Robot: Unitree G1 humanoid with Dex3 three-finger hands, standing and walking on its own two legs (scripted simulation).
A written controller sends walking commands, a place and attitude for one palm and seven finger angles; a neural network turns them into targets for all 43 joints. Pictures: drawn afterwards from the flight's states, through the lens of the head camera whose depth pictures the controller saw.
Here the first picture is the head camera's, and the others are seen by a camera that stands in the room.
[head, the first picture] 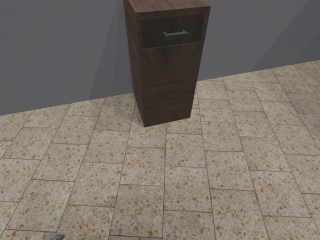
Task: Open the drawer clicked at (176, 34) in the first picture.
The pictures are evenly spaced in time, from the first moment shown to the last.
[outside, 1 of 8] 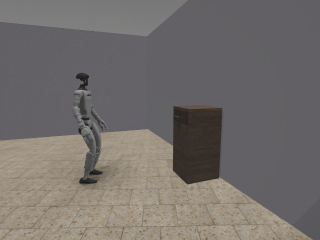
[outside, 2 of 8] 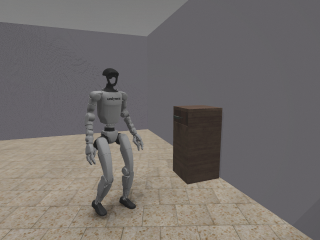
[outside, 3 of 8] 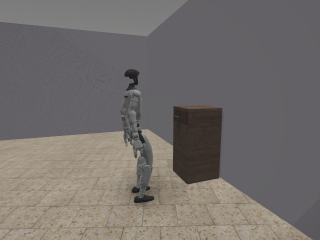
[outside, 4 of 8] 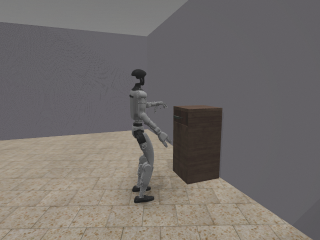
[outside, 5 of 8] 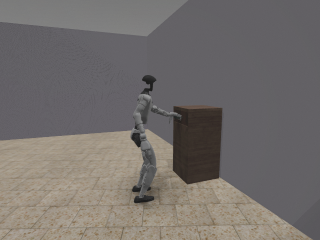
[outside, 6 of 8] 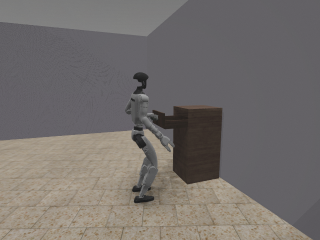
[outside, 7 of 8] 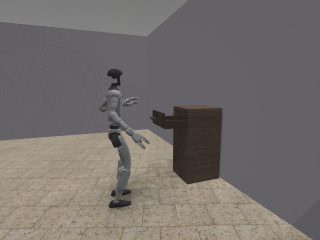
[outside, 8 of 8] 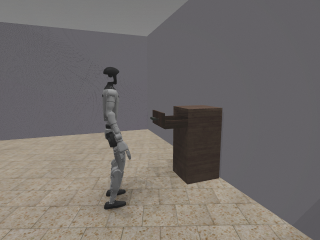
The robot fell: no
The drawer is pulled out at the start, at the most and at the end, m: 0.00 0.30 0.30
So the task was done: yes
